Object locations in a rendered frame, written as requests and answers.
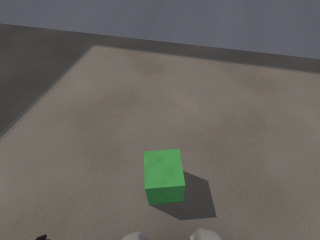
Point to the carton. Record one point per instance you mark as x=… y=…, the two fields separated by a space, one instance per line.
x=164 y=181

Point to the robot right thigh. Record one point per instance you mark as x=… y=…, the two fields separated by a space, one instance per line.
x=204 y=234

